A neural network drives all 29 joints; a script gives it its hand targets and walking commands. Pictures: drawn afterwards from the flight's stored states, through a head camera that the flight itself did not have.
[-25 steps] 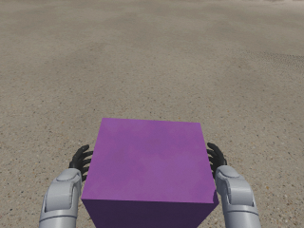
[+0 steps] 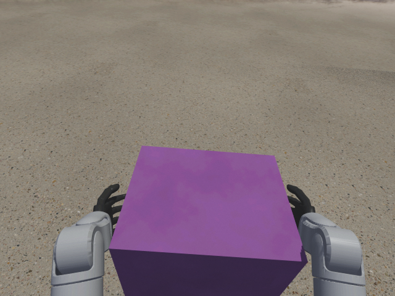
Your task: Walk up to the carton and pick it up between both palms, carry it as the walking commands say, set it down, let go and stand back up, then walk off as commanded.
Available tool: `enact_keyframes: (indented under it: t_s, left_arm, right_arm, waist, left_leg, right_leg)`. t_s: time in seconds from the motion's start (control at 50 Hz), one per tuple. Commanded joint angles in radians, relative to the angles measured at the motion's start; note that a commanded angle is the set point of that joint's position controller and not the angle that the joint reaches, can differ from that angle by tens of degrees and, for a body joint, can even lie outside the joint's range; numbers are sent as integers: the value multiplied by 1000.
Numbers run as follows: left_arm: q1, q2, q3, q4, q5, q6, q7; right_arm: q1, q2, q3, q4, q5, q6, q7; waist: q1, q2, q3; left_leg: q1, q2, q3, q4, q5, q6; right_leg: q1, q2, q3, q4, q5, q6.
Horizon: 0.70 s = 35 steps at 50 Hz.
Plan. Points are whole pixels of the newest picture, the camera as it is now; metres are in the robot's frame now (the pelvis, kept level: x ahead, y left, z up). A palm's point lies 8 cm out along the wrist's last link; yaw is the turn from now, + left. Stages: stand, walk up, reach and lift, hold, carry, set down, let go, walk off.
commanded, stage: carry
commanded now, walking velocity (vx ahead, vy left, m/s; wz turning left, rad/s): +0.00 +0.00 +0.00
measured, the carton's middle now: (202, 230) +0.27 -0.02 +0.02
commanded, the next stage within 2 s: none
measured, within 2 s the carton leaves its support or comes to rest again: neither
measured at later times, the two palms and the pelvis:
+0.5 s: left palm (130, 154) +0.48 +0.16 +0.05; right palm (268, 161) +0.46 -0.21 +0.04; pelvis +0.24 -0.01 -0.02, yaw -5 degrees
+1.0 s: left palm (150, 89) +0.85 +0.14 +0.05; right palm (246, 95) +0.84 -0.23 +0.04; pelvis +0.60 -0.04 -0.01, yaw -5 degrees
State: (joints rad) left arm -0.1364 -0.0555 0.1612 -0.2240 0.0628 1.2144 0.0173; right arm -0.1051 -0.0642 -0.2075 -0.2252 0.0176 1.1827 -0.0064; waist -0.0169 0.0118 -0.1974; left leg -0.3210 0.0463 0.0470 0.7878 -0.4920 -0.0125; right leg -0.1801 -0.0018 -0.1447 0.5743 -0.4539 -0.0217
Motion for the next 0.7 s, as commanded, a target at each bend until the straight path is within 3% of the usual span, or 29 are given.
enact_keyframes:
  t_s: [0.0, 0.02, 0.04, 0.06, 0.08, 0.1, 0.14, 0.16, 0.18, 0.2, 0.22, 0.24, 0.28, 0.32, 0.34, 0.36, 0.38, 0.4, 0.44, 0.46, 0.48, 0.5, 0.52, 0.54, 0.56, 0.58, 0.6, 0.64, 0.68]
  left_arm:
    - [-593, -773, -700, -267, -348, -42, -188]
    - [-580, -764, -709, -270, -350, -40, -192]
    - [-633, -756, -748, -333, -382, -38, -199]
    - [-678, -756, -766, -367, -397, -40, -206]
    - [-648, -750, -766, -369, -392, -44, -209]
    - [-641, -766, -768, -331, -401, -42, -219]
    - [-596, -770, -753, -316, -418, -50, -233]
    - [-607, -782, -756, -314, -429, -57, -239]
    - [-552, -788, -751, -292, -414, -62, -237]
    - [-489, -769, -729, -275, -396, -71, -235]
    - [-454, -767, -718, -244, -375, -67, -222]
    - [-441, -766, -704, -256, -365, -67, -216]
    - [-435, -749, -709, -282, -351, -75, -206]
    - [-452, -711, -734, -328, -347, -81, -200]
    - [-494, -702, -754, -374, -373, -82, -201]
    - [-540, -691, -774, -413, -393, -76, -211]
    - [-571, -685, -791, -457, -409, -81, -223]
    - [-561, -703, -795, -473, -414, -95, -233]
    - [-558, -714, -796, -448, -436, -105, -250]
    - [-535, -743, -787, -407, -434, -105, -250]
    - [-471, -731, -776, -404, -418, -111, -248]
    - [-419, -738, -762, -368, -407, -107, -244]
    - [-406, -732, -760, -372, -394, -112, -234]
    - [-376, -728, -751, -359, -372, -116, -223]
    - [-325, -724, -732, -345, -331, -121, -209]
    - [-285, -707, -713, -313, -295, -126, -198]
    - [-310, -713, -718, -349, -299, -118, -184]
    - [-339, -713, -717, -359, -279, -109, -171]
    - [-398, -729, -769, -393, -315, -113, -168]
  right_arm:
    - [-653, 937, 770, -223, 357, -6, 239]
    - [-634, 931, 765, -225, 341, -9, 236]
    - [-570, 914, 750, -222, 314, -19, 227]
    - [-555, 936, 741, -207, 304, -21, 221]
    - [-513, 942, 738, -190, 292, -22, 217]
    - [-554, 932, 732, -227, 287, -23, 208]
    - [-540, 916, 737, -264, 262, -35, 195]
    - [-561, 908, 746, -297, 255, -41, 191]
    - [-568, 881, 762, -344, 260, -41, 193]
    - [-596, 871, 784, -380, 278, -48, 191]
    - [-599, 879, 799, -367, 306, -38, 197]
    - [-577, 879, 809, -363, 313, -40, 197]
    - [-549, 874, 833, -323, 322, -34, 214]
    - [-541, 864, 833, -327, 323, -46, 221]
    - [-521, 878, 821, -326, 318, -52, 220]
    - [-433, 866, 796, -289, 276, -58, 208]
    - [-392, 887, 784, -260, 255, -69, 196]
    - [-434, 902, 785, -291, 260, -83, 186]
    - [-473, 925, 799, -347, 256, -90, 171]
    - [-495, 923, 806, -362, 263, -91, 173]
    - [-487, 889, 819, -409, 260, -96, 174]
    - [-506, 873, 827, -425, 262, -91, 175]
    - [-524, 868, 840, -434, 284, -89, 186]
    - [-503, 853, 848, -440, 300, -84, 196]
    - [-542, 805, 853, -489, 311, -78, 209]
    - [-580, 792, 880, -520, 339, -72, 217]
    - [-549, 829, 883, -466, 356, -58, 228]
    - [-494, 853, 849, -362, 376, -58, 249]
    - [-448, 867, 818, -325, 344, -77, 244]
  waist:
    - [11, -151, -150]
    - [8, -116, -205]
    - [-9, 86, -257]
    - [-14, 261, -255]
    - [-7, 323, -230]
    - [-7, 231, -144]
    - [-3, 195, -154]
    - [16, 136, -207]
    - [19, 80, -270]
    - [36, -110, -289]
    - [47, -307, -229]
    - [49, -343, -141]
    - [64, -218, -70]
    - [44, -220, -96]
    - [9, -184, -166]
    - [-25, -7, -269]
    - [-45, 310, -290]
    - [-29, 443, -177]
    - [-42, 136, -54]
    - [-44, 99, 30]
    - [-36, 74, -16]
    - [-10, 40, -94]
    - [11, 106, -156]
    - [38, 72, -224]
    - [75, -174, -301]
    - [53, -458, -261]
    - [54, -386, -225]
    - [56, -108, -162]
    - [61, -28, -115]
  left_leg:
    - [-118, -12, 45, -322, 243, 20]
    - [122, -17, 40, -342, 407, 43]
    - [351, 79, -93, -287, 855, 114]
    - [543, 199, -221, -232, 1410, 178]
    - [663, 268, -274, -245, 1634, 213]
    - [603, 282, -265, -272, 1597, 194]
    - [549, 225, -153, -243, 1505, 137]
    - [425, 190, -51, -180, 1391, 94]
    - [326, 135, 19, -78, 1313, 54]
    - [71, 75, 94, 121, 1014, 16]
    - [-291, -16, 137, 146, 375, -7]
    - [-543, -69, 115, 141, -71, 6]
    - [-541, -58, 93, 33, -85, 26]
    - [-278, -99, 162, -159, 45, 38]
    - [43, -88, 138, -259, 213, 77]
    - [415, -2, -45, -297, 479, 165]
    - [742, 222, -409, -290, 1160, 314]
    - [902, 305, -504, -330, 1455, 339]
    - [848, 372, -533, -331, 1248, 293]
    - [788, 368, -481, -333, 1200, 259]
    - [705, 360, -355, -332, 1065, 214]
    - [559, 276, -146, -304, 1103, 161]
    - [395, 191, 30, -221, 1211, 95]
    - [204, 142, 121, -80, 1112, 42]
    - [-65, 46, 145, 266, 818, -13]
    - [-383, -98, 91, 507, 67, -37]
    - [-561, -61, -14, 623, -91, -9]
    - [-739, 8, -66, 663, -92, 0]
    - [-830, 53, -79, 557, -117, 3]
  right_leg:
    - [307, -249, 175, -26, 1130, -75]
    - [141, -181, 86, 40, 1029, -19]
    - [-51, -105, 19, 194, 787, 31]
    - [-287, -44, -21, 347, 465, 51]
    - [-449, 8, -1, 284, -3, 36]
    - [-470, -9, 27, 181, -97, 29]
    - [-329, 9, -13, -21, 31, 17]
    - [-112, 1, -34, -128, 262, 9]
    - [59, -53, 6, -76, 666, -9]
    - [315, -129, 92, -31, 1254, -45]
    - [580, -229, 217, 1, 1737, -94]
    - [709, -279, 292, -6, 1863, -108]
    - [642, -311, 352, -88, 1550, -136]
    - [481, -250, 175, -12, 1596, -84]
    - [263, -225, 57, 117, 1580, -35]
    - [-59, -156, -48, 358, 1267, 40]
    - [-461, -29, -56, 682, 716, 88]
    - [-787, 57, 0, 739, -123, 58]
    - [-937, -62, 140, 630, -307, -1]
    - [-965, -82, 153, 509, -372, -14]
    - [-818, -99, 130, 333, -263, -20]
    - [-524, -41, 22, 126, -58, -11]
    - [-205, 55, -86, -24, 104, -9]
    - [128, 68, -118, -75, 304, -23]
    - [394, -121, 268, -198, 397, -124]
    - [570, -344, 633, -205, 975, -250]
    - [669, -393, 669, -137, 1164, -282]
    - [687, -410, 601, -125, 1064, -252]
    - [701, -393, 529, -116, 957, -204]
